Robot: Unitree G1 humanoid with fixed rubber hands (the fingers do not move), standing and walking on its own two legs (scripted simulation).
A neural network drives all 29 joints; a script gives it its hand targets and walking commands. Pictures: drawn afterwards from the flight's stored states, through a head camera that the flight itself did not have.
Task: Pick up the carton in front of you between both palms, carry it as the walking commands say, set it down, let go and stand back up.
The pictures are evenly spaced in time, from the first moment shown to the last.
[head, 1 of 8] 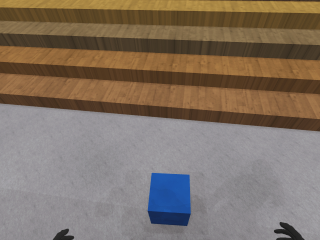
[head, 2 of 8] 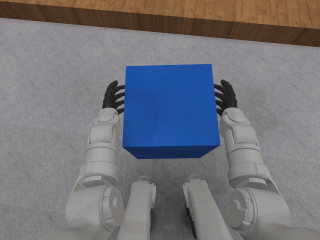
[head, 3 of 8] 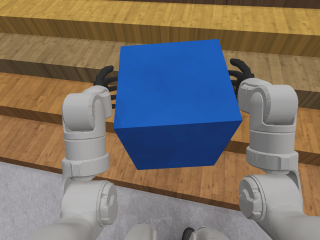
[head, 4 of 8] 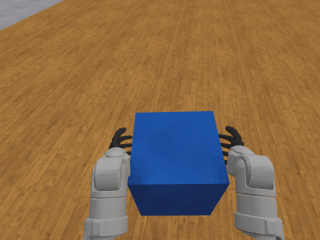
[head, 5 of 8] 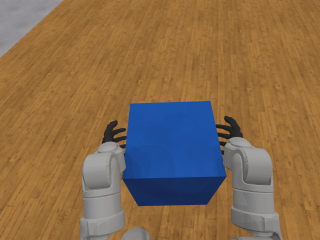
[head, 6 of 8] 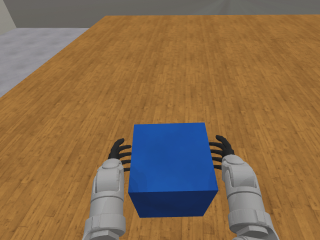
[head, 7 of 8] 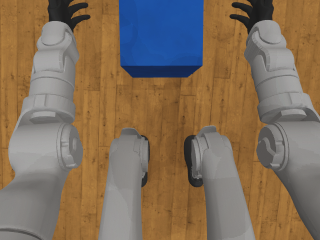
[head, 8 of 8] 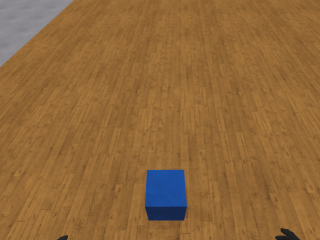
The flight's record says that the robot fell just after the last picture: no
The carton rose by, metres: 2.17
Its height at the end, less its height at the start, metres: +1.38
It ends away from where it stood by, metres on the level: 9.36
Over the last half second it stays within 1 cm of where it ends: yes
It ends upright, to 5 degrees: yes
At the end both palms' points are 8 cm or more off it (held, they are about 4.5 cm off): yes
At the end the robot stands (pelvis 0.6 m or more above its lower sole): yes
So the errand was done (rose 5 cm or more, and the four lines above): yes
